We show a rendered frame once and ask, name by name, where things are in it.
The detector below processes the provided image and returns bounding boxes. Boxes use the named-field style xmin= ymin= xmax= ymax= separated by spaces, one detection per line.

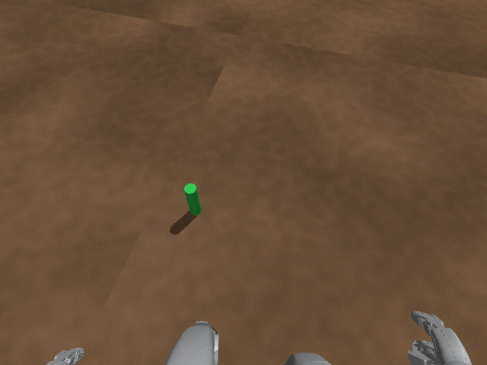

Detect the can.
xmin=184 ymin=183 xmax=201 ymax=216

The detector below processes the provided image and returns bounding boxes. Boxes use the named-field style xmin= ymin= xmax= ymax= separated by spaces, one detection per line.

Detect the right robot hand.
xmin=407 ymin=311 xmax=472 ymax=365

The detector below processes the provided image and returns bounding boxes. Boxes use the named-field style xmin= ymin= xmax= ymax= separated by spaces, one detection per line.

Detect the left robot hand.
xmin=46 ymin=348 xmax=84 ymax=365

